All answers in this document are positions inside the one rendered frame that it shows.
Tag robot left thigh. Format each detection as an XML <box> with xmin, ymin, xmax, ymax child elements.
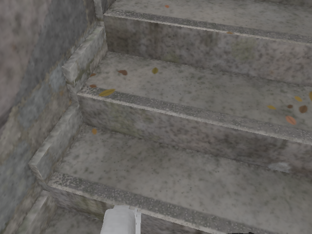
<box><xmin>100</xmin><ymin>205</ymin><xmax>141</xmax><ymax>234</ymax></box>

